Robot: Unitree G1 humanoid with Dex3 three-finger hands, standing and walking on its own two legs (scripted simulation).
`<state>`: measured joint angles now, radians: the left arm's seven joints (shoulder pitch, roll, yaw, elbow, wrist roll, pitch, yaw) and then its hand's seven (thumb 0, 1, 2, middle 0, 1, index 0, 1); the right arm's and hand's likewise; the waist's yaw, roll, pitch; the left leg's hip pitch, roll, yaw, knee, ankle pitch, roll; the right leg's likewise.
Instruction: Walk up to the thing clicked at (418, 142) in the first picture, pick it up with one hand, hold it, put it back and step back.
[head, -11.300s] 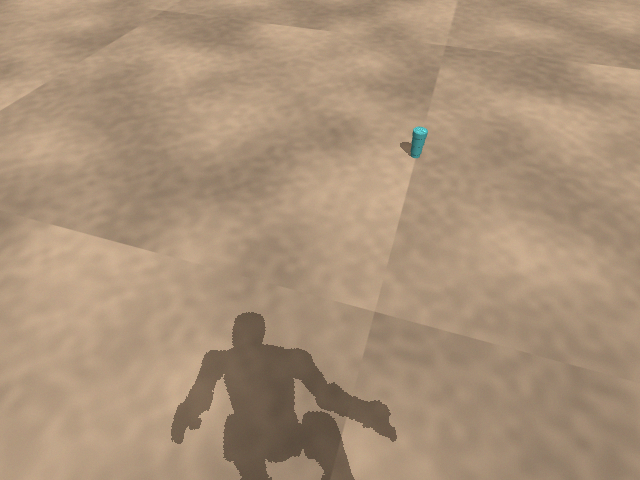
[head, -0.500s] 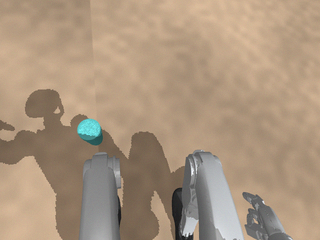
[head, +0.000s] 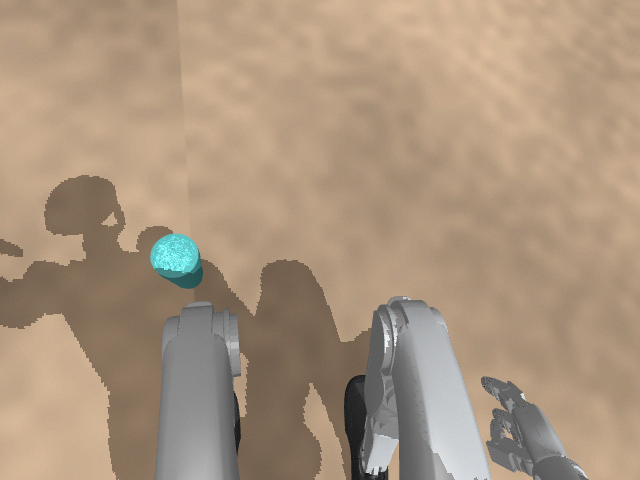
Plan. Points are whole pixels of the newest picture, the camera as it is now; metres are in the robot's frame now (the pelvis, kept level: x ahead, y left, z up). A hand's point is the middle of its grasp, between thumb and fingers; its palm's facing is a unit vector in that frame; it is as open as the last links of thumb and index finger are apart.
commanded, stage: approach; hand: left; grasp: from the side
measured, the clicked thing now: (182, 266) +0.42 +0.22 -0.30
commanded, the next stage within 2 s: close in in 0.52 s
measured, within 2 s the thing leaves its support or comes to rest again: neither
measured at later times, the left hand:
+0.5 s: hand (71, 270) +0.38 +0.33 -0.17, palm faces +0.07 -1.00 +0.03, open 17.2 cm
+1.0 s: hand (151, 272) +0.40 +0.25 -0.25, palm faces +0.07 -1.00 +0.04, open 17.5 cm
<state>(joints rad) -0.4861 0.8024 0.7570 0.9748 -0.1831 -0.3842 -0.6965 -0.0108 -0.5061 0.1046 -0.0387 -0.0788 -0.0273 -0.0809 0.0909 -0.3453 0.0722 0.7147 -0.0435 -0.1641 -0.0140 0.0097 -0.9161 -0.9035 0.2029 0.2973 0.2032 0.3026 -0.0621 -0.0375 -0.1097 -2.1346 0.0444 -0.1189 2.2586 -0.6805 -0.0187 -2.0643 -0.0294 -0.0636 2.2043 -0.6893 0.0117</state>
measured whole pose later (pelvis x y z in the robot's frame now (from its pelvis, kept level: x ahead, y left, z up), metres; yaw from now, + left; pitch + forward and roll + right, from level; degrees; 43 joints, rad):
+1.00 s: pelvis -0.02 +0.02 -0.10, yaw -9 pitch +12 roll -15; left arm -0.52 0.75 0.57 1.35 -0.20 -1.05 -0.37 -0.01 -0.56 0.02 -0.06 -0.08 -0.06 -0.07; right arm -0.17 -0.37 0.43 0.60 -0.32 -0.08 0.11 0.01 -0.93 -0.90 0.21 0.30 0.21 0.30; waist -0.20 -0.26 0.25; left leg -2.21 0.03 -0.36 2.66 -0.69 -0.03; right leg -2.07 0.05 -0.22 2.45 -0.62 0.06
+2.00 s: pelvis -0.02 +0.03 -0.10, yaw -12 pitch +8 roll -18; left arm -0.55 0.80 0.47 1.45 -0.07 -1.19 -0.01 0.04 0.07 0.62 -0.73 -0.71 -0.53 -0.71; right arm -0.20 -0.37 0.53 0.56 -0.39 -0.02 0.15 0.00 -0.88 -0.89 0.20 0.30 0.20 0.30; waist -0.24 -0.31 0.32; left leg -2.19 0.03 -0.43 2.69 -0.70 -0.01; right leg -2.02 0.08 -0.27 2.41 -0.59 0.07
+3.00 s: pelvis -0.01 +0.01 -0.07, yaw -6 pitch +20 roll -13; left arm -0.42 0.54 0.33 0.86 -0.13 -0.79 -0.09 0.07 -0.30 1.06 -0.83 -1.05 -0.65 -1.04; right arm -0.04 -0.31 0.22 0.63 -0.19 0.03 0.15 0.00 -0.90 -0.89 0.20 0.30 0.20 0.30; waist -0.13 -0.12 0.05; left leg -2.25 0.03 -0.26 2.53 -0.67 -0.01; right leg -2.11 0.01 -0.16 2.37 -0.64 0.04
